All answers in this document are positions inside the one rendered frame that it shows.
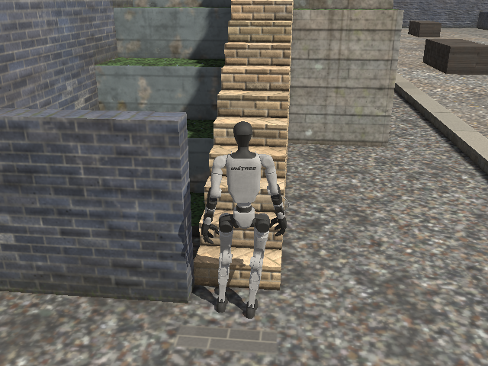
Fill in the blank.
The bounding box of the robot left upper arm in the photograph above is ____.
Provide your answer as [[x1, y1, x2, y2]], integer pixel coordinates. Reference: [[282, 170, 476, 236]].
[[210, 155, 227, 199]]

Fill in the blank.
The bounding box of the robot left hand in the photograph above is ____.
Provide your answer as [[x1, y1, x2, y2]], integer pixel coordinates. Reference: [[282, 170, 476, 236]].
[[201, 223, 219, 244]]

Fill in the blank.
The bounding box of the right robot foot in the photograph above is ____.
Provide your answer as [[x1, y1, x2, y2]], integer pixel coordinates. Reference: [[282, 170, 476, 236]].
[[246, 299, 258, 319]]

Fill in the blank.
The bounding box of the robot right hand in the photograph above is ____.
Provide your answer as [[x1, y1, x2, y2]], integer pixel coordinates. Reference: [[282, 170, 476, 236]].
[[270, 217, 287, 236]]

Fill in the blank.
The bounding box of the left robot forearm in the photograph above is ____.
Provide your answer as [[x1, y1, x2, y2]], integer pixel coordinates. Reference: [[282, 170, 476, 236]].
[[203, 187, 217, 225]]

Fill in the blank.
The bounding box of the robot foot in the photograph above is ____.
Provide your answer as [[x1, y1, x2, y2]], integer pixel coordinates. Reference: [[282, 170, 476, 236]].
[[246, 299, 258, 319], [217, 293, 229, 313]]

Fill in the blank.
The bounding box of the left robot foot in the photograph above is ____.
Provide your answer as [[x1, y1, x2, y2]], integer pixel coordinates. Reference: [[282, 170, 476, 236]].
[[217, 293, 229, 313]]

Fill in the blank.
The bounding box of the robot right upper arm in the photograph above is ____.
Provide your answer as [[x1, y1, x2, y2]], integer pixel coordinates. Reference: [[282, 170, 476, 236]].
[[259, 154, 279, 196]]

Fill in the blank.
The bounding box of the right robot forearm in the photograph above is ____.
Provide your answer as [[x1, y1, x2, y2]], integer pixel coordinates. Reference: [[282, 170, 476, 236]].
[[271, 184, 285, 219]]

